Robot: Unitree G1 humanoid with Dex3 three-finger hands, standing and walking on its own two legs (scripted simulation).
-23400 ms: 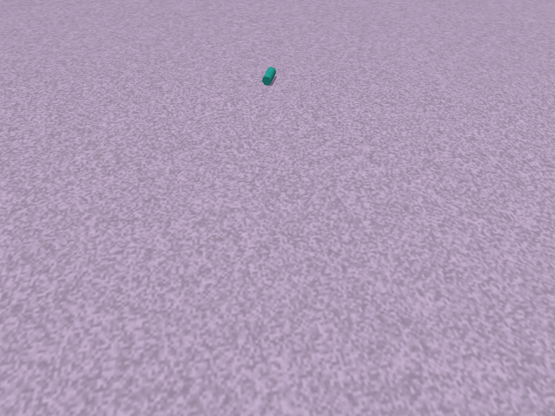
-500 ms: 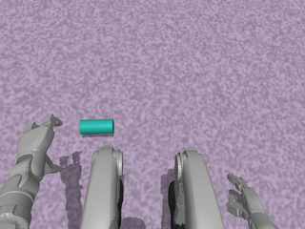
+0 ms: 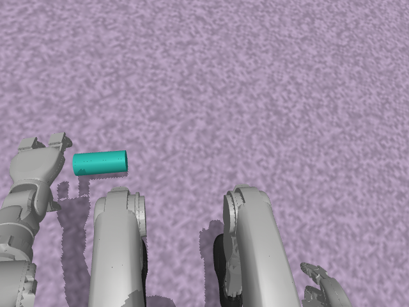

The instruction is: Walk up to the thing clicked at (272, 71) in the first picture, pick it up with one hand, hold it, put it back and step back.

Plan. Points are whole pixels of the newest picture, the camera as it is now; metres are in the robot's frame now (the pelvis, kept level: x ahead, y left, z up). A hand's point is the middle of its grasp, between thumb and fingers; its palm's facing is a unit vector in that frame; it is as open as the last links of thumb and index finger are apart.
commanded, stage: rise first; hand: left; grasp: from above
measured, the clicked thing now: (101, 162) +0.44 +0.25 -0.35
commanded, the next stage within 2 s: none
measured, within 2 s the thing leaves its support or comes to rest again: neither
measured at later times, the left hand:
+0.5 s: hand (63, 176) +0.37 +0.29 -0.21, palm faces -0.45 -0.08 -0.89, open 13.6 cm
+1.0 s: hand (70, 172) +0.38 +0.28 -0.23, palm faces -0.45 -0.09 -0.89, open 13.1 cm
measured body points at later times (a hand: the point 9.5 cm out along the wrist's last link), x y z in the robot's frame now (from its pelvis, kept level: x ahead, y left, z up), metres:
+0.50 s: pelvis +0.01 +0.00 -0.03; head +0.23 +0.05 +0.36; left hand +0.39 +0.29 -0.16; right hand +0.13 -0.27 -0.16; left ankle +0.10 +0.13 -0.34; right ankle +0.10 -0.13 -0.34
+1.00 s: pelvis +0.01 +0.00 -0.04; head +0.23 +0.05 +0.35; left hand +0.40 +0.29 -0.18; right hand +0.11 -0.28 -0.17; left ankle +0.10 +0.13 -0.34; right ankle +0.10 -0.13 -0.34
